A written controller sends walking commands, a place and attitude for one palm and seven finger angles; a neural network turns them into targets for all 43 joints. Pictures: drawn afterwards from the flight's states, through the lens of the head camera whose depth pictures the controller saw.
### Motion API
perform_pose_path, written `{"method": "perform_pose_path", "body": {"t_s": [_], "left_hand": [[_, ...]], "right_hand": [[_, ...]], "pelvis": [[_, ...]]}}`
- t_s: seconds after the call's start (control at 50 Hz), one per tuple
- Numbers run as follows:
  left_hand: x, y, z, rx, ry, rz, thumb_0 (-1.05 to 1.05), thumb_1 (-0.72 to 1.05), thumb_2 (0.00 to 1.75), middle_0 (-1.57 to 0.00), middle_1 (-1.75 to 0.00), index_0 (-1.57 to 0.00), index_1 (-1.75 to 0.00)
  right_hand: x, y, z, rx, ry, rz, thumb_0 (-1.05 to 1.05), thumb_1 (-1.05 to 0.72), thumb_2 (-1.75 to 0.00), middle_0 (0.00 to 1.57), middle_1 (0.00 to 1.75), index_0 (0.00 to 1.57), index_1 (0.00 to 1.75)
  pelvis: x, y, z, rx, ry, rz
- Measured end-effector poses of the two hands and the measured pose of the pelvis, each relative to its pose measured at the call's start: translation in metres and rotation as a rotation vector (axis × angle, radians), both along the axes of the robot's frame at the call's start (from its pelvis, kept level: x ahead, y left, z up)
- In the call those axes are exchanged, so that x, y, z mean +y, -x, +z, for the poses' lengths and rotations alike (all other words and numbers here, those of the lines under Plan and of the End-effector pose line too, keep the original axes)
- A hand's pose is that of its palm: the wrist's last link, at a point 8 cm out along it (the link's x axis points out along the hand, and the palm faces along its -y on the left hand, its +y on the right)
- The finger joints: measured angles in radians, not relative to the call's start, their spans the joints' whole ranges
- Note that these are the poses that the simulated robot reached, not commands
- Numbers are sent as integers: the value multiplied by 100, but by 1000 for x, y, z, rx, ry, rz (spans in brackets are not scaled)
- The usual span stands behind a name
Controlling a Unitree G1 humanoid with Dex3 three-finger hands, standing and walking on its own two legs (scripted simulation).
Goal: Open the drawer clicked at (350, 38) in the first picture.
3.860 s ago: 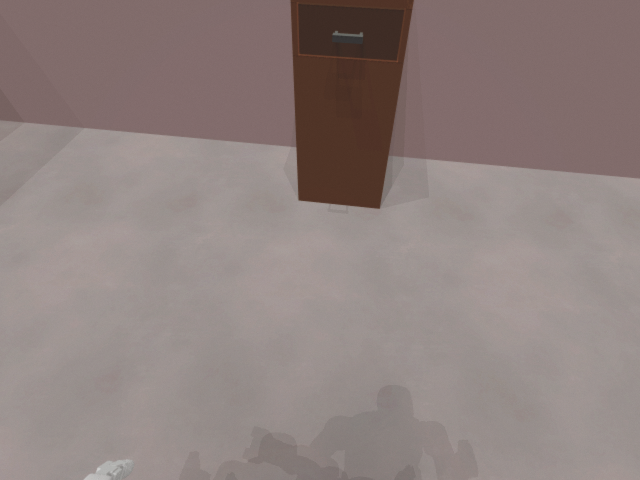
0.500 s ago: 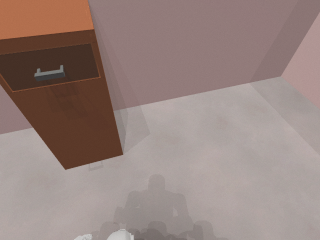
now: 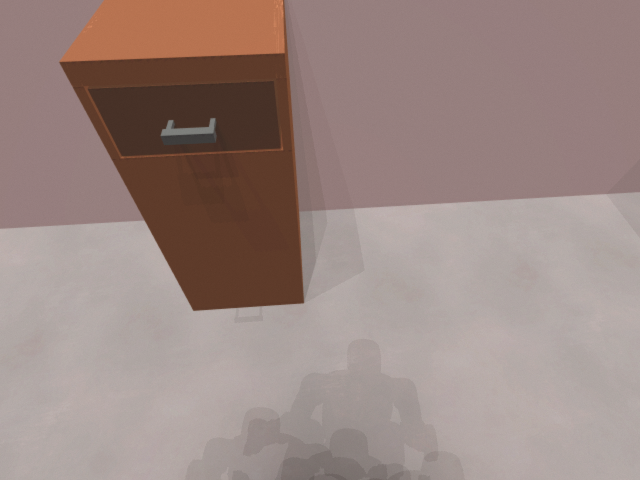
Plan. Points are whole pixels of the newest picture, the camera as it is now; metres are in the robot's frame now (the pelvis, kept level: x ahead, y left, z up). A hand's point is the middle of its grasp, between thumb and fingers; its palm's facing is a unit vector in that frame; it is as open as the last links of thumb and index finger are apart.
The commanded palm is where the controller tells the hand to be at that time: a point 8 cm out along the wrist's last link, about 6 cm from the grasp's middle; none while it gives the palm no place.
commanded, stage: turn to face it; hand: left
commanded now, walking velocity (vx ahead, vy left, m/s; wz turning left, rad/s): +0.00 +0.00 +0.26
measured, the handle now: (190, 129) +0.72 +0.30 +0.01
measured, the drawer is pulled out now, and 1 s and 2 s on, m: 0.00 0.00 0.00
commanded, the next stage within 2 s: take the last steps up to it in 0.08 s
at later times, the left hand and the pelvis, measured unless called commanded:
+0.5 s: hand out of the picture -0.08 +0.15 -0.16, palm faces +0.28 -0.94 -0.20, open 7.4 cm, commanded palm none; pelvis +0.00 -0.02 +0.01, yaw +10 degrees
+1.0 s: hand (204, 441) +0.20 +0.19 -0.16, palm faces +0.17 -0.96 -0.22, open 7.4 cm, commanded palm none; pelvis +0.13 -0.01 -0.01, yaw +9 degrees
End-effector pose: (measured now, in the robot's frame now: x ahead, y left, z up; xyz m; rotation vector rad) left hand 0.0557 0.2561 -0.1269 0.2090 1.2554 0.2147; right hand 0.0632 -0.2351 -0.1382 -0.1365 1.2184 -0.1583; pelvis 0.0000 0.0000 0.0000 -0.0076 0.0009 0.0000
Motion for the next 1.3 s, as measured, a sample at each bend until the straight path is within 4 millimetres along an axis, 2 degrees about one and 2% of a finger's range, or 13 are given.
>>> {"method": "perform_pose_path", "body": {"t_s": [0.1,0.24,0.32,0.42,0.52,0.58,0.62,0.68,0.86,0.96,1.08,1.2,1.3], "left_hand": [[-30,15,4,-44,-23,25,1,91,90,-19,-30,-19,-30],[-63,48,11,-18,14,90,1,91,90,-20,-30,-20,-30],[-67,71,9,-2,32,142,1,92,90,-20,-30,-20,-30],[-67,117,2,73,70,223,1,92,90,-20,-30,-20,-30],[-59,163,-10,208,119,297,1,91,90,-20,-30,-20,-30],[-49,175,-19,287,145,301,1,91,90,-20,-30,-20,-30],[-41,166,-18,305,148,278,1,91,90,-20,-30,-19,-30],[-27,132,-15,259,142,246,1,91,90,-20,-30,-19,-30],[-7,-29,-5,-3,75,148,1,91,90,-19,-30,-19,-30],[-15,-109,-8,-116,33,89,1,91,90,-19,-30,-19,-30],[-28,-128,1,-106,37,141,0,93,90,-20,-30,-20,-30],[-27,-120,2,-4,58,161,0,94,90,-20,-30,-20,-30],[-27,-111,-9,76,114,209,0,92,90,-20,-30,-20,-30]], "right_hand": [[-26,-1,-16,9,-32,16,1,-91,-90,20,30,21,30],[-48,-4,-5,43,-18,65,1,-91,-90,20,30,20,30],[-50,-5,0,74,-2,115,1,-91,-90,20,29,20,30],[-33,-25,6,78,9,192,1,-91,-90,20,29,20,30],[2,-59,13,-3,17,251,1,-91,-90,20,29,20,30],[22,-69,11,-56,19,242,1,-91,-90,20,29,20,30],[31,-65,12,-59,9,220,0,-91,-90,20,30,20,30],[28,-55,13,-33,28,167,-1,-94,-90,20,30,21,30],[18,-9,-7,229,-7,98,0,-93,-90,20,30,20,30],[7,-13,-28,334,-46,58,0,-92,-90,20,30,20,30],[2,-83,-17,260,-41,84,1,-91,-90,20,30,20,30],[14,-169,-3,115,-36,122,1,-91,-90,20,29,20,30],[29,-223,3,56,3,169,1,-94,-90,20,29,20,30]], "pelvis": [[-25,6,-7,-17,-22,39],[-41,8,6,-16,-45,100],[-43,7,8,-12,-42,135],[-33,3,9,-6,-32,165],[-11,-5,5,-5,-16,174],[2,-12,-2,-16,-13,162],[8,-19,0,-23,-17,151],[14,-31,4,-26,-20,153],[11,-84,2,-26,-44,156],[-4,-123,-15,-33,-39,155],[-9,-156,-2,-37,-22,168],[-2,-187,9,-21,-11,171],[16,-211,7,-26,5,168]]}}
